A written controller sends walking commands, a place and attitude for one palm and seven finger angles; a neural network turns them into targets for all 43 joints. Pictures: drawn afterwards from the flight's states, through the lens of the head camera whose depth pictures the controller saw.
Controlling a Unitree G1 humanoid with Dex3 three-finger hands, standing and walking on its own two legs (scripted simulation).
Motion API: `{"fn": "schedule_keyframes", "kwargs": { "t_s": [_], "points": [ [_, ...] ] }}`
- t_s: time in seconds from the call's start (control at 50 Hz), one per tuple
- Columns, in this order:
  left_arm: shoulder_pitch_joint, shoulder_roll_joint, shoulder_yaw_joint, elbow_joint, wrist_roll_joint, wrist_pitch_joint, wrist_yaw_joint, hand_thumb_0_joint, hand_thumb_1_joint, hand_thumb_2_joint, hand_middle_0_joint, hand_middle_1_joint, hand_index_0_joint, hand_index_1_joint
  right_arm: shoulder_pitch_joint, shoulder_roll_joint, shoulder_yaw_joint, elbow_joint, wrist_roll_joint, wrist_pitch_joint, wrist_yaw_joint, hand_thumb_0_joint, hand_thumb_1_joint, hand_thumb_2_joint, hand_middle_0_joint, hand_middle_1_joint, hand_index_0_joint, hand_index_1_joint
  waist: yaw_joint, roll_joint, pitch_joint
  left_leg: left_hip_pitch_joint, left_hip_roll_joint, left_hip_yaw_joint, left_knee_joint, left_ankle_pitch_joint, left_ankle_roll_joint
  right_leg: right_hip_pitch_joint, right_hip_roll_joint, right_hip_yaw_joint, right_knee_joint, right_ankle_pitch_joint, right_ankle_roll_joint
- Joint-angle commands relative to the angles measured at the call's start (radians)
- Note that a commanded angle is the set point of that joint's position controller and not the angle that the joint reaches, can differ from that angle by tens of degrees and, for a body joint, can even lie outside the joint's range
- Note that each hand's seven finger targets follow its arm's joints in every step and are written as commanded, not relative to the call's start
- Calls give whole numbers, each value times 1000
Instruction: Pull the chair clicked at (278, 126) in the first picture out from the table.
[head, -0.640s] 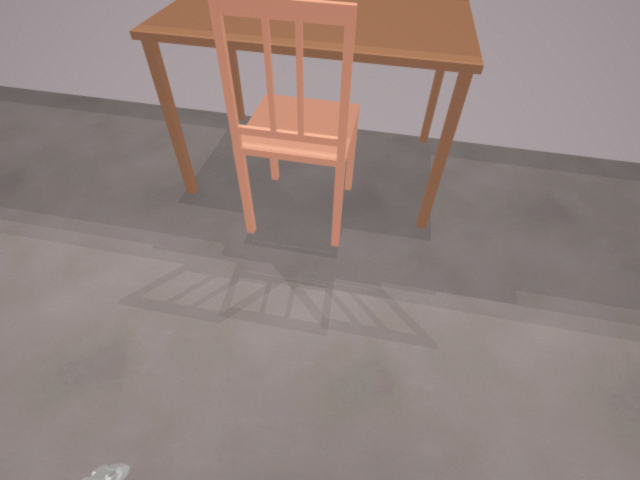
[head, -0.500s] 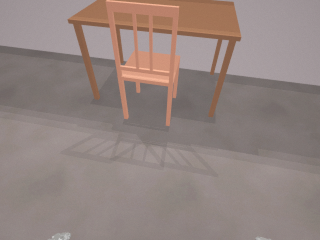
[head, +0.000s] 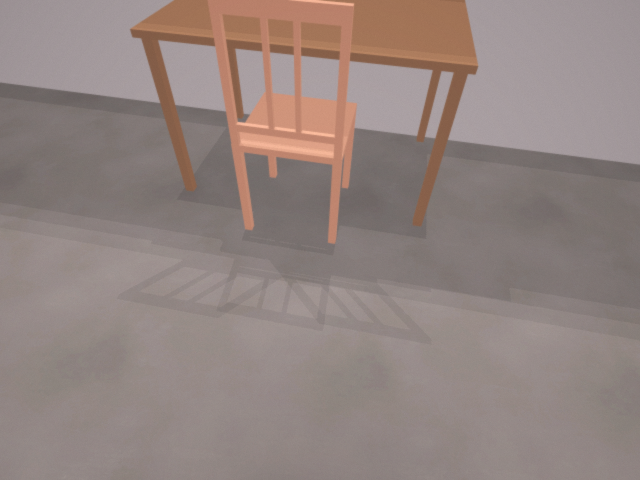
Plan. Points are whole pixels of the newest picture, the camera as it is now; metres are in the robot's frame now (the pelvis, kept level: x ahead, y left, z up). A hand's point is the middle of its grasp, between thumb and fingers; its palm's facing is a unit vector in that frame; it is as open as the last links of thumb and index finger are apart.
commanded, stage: stand and wait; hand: left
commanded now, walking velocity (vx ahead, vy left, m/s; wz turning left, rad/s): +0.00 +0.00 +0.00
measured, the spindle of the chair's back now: (268, 78) +1.24 +0.24 -0.07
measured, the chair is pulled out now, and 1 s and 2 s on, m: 0.00 0.00 0.00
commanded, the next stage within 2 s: look at it before walking up in 0.18 s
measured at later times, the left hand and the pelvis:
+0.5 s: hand out of the picture +0.06 +0.24 -0.16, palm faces -0.04 -0.95 -0.32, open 7.4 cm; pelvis +0.00 +0.00 +0.00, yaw +0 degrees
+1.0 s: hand out of the picture +0.08 +0.23 -0.16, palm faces -0.02 -0.95 -0.32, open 7.4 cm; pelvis +0.01 +0.00 +0.00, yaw +0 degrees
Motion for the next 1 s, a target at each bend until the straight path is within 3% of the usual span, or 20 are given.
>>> {"fn": "schedule_keyframes", "kwargs": {
  "t_s": [0.0,0.28,0.44,0.88,0.9,0.92,0.96,0.98],
  "points": [
    [-59,193,40,-62,-4,-30,12,0,900,900,-200,-300,-200,-300,-64,-198,-37,-62,2,-28,-16,0,-900,-900,200,300,200,300,-4,8,-40,-4,104,-100,-88,65,36,-10,-112,110,-95,14,-37],
    [-57,186,40,-50,0,-26,12,0,900,900,-200,-300,-200,-300,-55,-194,-37,-44,2,-26,-14,0,-900,-900,200,300,200,300,-3,3,-1,-26,104,-112,-118,1,35,-35,-104,115,-111,-49,-32],
    [-55,185,41,-52,0,-31,13,0,900,900,-200,-300,-200,-300,-57,-198,-37,-45,5,-31,-16,0,-900,-900,200,300,200,300,-3,6,-50,8,112,-104,-102,96,35,-2,-107,106,-93,55,-33],
    [-57,189,42,-47,-2,-36,15,0,900,900,-200,-300,-200,-300,-77,-194,-34,-42,5,-29,-17,0,-900,-900,200,300,200,300,-2,5,-54,43,114,-90,-101,158,27,25,-117,105,-107,141,-35],
    [-21,110,26,-26,-4,-27,18,0,900,900,-200,-300,-200,-300,-47,-111,-14,-25,0,-20,-14,0,-900,-900,200,300,200,300,-2,3,-63,38,108,-78,-91,116,17,33,-117,98,-110,83,-23],
    [16,71,17,-15,-2,-16,18,0,900,900,-200,-300,-200,-300,-10,-65,-3,-14,-4,-9,-11,0,-900,-900,200,300,200,300,0,-6,-67,22,93,-69,-75,20,11,33,-113,99,-108,-52,-19],
    [53,88,27,-11,6,-5,10,0,900,900,-200,-300,-200,-300,12,-56,-6,-15,-10,1,-6,0,-900,-900,200,300,200,300,11,-60,10,-89,54,-49,-32,-211,16,7,-122,147,-151,-320,-36],
    [75,102,35,-14,8,-2,6,0,900,900,-200,-300,-200,-300,16,-51,-8,-23,-14,5,-5,0,-900,-900,200,300,200,300,20,-93,48,-155,28,-31,13,-268,14,-1,-144,187,-180,-416,-54]
  ]
}}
